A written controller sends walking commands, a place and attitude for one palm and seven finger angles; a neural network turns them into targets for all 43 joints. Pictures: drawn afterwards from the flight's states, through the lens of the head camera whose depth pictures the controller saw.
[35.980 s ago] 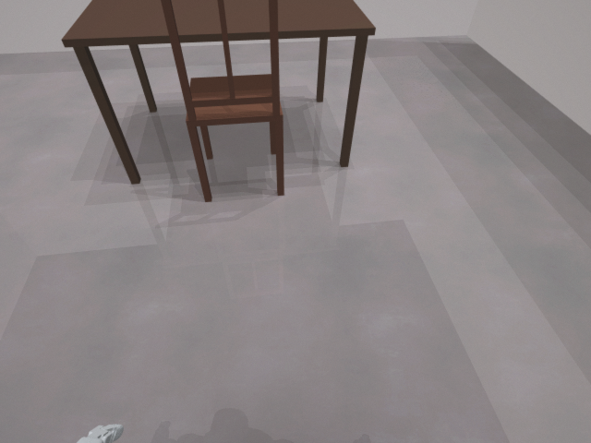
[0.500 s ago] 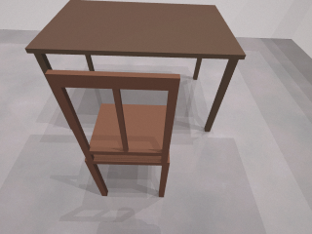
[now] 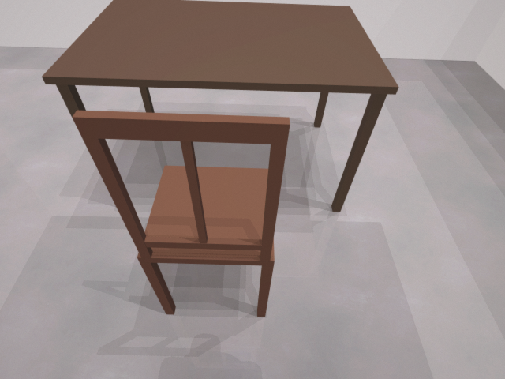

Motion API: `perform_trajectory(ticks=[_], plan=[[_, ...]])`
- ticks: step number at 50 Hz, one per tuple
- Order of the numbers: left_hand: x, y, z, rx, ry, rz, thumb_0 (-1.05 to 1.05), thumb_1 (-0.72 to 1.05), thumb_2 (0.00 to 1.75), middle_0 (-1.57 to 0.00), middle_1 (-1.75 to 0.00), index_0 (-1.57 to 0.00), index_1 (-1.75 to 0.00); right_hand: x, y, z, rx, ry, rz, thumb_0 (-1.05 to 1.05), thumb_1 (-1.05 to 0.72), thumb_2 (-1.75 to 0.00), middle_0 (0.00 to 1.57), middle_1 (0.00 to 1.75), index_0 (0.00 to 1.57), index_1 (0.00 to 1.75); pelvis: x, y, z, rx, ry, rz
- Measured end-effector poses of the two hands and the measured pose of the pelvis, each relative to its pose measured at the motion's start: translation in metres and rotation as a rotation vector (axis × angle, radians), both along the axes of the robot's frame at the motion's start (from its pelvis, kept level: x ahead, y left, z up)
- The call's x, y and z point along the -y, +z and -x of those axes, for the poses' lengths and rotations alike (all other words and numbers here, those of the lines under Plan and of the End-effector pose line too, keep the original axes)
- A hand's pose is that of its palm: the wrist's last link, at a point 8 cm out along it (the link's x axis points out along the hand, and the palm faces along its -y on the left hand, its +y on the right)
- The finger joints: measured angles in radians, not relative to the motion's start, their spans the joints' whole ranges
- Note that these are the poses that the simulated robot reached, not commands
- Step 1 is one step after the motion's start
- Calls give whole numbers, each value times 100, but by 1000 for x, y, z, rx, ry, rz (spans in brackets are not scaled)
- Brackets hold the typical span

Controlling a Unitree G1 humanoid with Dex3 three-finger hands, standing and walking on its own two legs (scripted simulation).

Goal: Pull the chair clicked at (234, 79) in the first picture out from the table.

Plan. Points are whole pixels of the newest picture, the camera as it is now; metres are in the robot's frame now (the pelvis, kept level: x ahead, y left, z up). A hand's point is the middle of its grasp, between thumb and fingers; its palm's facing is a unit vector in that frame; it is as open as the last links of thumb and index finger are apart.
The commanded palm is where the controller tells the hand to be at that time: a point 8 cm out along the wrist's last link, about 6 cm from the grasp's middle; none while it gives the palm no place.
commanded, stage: look again from close up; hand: left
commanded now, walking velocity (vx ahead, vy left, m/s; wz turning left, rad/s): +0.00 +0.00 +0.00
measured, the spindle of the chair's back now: (196, 199) +0.49 +0.16 -0.06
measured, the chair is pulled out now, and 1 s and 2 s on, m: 0.35 0.35 0.35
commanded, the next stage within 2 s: shuffle to correct the standing spot in 0.60 s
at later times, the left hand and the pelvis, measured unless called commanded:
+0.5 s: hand out of the picture -0.03 +0.15 -0.18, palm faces +0.04 -0.99 -0.15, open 7.4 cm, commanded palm none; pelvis +0.00 +0.00 +0.00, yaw +0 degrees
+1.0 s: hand out of the picture -0.02 +0.14 -0.19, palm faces +0.05 -0.99 -0.15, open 7.4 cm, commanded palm none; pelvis +0.03 -0.02 -0.01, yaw +0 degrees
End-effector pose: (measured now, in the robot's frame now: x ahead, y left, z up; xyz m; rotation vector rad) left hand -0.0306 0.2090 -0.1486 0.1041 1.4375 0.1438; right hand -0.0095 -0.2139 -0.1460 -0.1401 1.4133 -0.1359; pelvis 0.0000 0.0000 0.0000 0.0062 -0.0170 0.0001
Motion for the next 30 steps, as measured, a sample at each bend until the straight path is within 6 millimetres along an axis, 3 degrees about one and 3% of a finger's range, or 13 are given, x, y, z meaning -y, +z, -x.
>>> perform_trajectory(ticks=[30], plan=[[6, 0, 3, -1, 9, 3, 0, 91, 90, -20, -30, -20, -30, 5, 0, -1, 1, 5, 3, 1, -92, -90, 20, 30, 20, 30, 5, 0, 0, 0, 4, 1]])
